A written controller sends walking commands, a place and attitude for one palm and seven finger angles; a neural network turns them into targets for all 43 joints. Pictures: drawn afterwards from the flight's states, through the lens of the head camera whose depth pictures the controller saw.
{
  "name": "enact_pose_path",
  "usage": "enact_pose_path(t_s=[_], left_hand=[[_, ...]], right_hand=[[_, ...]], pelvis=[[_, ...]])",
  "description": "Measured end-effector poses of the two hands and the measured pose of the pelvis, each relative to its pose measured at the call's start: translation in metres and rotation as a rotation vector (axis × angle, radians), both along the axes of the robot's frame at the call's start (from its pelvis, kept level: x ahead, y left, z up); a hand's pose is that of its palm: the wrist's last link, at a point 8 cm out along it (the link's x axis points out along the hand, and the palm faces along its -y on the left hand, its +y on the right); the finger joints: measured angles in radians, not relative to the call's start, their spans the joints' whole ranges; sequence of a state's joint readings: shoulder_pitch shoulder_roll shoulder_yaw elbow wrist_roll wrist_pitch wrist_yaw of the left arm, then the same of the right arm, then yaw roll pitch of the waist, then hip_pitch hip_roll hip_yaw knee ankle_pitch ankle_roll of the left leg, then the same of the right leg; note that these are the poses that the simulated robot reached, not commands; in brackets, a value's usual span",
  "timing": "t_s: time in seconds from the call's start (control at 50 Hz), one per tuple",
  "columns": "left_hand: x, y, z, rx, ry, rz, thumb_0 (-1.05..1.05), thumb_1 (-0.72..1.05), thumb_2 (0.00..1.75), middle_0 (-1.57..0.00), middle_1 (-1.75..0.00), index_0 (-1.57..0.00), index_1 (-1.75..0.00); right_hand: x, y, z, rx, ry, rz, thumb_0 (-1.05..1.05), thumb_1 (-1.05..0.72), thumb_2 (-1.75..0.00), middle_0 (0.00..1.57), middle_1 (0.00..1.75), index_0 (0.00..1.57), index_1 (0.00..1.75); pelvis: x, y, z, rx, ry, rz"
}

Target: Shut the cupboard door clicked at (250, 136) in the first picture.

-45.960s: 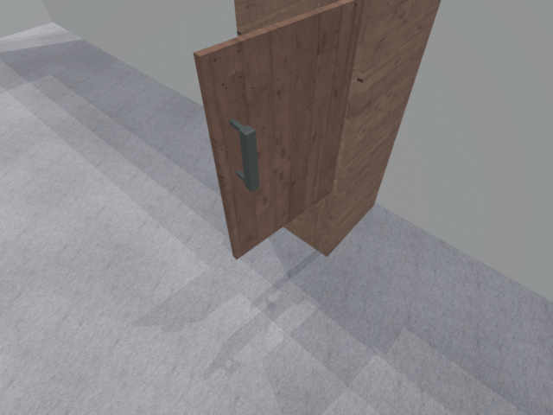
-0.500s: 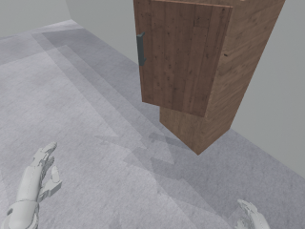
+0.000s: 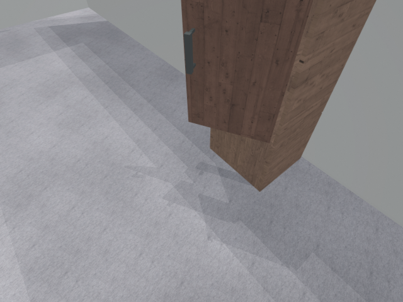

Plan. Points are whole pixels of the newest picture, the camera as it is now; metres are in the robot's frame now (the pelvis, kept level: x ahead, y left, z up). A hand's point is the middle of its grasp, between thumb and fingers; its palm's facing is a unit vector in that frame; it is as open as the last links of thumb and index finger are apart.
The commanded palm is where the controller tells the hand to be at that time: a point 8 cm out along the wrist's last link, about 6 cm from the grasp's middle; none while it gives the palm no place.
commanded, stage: let the arm hang, fingers relaxed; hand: left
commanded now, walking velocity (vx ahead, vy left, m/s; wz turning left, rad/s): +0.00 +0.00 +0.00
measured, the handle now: (191, 51) +0.92 +0.10 +0.04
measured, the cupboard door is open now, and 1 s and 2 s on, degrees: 29 29 29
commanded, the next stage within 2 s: look to check the result in 0.50 s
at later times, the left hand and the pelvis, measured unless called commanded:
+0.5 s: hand out of the picture -0.01 +0.15 -0.18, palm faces +0.00 -0.99 -0.16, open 7.4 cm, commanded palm none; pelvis +0.01 -0.01 +0.00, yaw -1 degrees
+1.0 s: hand out of the picture +0.00 +0.15 -0.18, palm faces +0.01 -0.98 -0.19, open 7.4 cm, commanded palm none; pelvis +0.03 -0.02 +0.00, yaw -1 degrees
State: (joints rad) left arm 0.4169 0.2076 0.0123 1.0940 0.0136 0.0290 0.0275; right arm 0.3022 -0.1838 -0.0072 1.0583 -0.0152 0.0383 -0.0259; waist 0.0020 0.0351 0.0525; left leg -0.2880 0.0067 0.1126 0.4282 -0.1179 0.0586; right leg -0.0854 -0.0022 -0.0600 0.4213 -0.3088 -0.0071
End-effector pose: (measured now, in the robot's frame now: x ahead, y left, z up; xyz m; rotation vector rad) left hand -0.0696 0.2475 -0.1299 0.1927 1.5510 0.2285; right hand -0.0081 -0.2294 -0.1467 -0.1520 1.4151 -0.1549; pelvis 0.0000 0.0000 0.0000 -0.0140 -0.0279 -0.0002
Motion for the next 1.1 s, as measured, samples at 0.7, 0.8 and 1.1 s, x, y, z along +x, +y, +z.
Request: enact_pose_path(t_s=[0.7, 0.8, 1.1], left_hand=[[0.061, -0.045, -0.014, -0.076, -0.088, -0.042, 0.00, 0.90, 0.90, -0.20, -0.30, -0.20, -0.30], [0.062, -0.043, -0.013, -0.064, -0.081, -0.037, 0.01, 0.91, 0.90, -0.20, -0.30, -0.20, -0.30], [0.067, -0.052, -0.016, -0.086, -0.087, -0.029, 0.01, 0.91, 0.90, -0.20, -0.30, -0.20, -0.30]], right_hand=[[-0.006, 0.003, 0.001, 0.017, 0.040, -0.069, 0.00, -0.91, -0.90, 0.20, 0.30, 0.20, 0.30], [0.005, 0.002, 0.000, 0.020, 0.028, -0.062, 0.00, -0.91, -0.90, 0.20, 0.30, 0.20, 0.30], [0.033, -0.010, 0.004, -0.012, -0.025, -0.037, 0.00, -0.91, -0.90, 0.20, 0.30, 0.20, 0.30]], pelvis=[[0.017, -0.014, 0.002, 0.011, -0.001, -0.021], [0.022, -0.015, 0.002, 0.013, -0.001, -0.021], [0.029, -0.016, 0.003, 0.015, -0.008, -0.020]])
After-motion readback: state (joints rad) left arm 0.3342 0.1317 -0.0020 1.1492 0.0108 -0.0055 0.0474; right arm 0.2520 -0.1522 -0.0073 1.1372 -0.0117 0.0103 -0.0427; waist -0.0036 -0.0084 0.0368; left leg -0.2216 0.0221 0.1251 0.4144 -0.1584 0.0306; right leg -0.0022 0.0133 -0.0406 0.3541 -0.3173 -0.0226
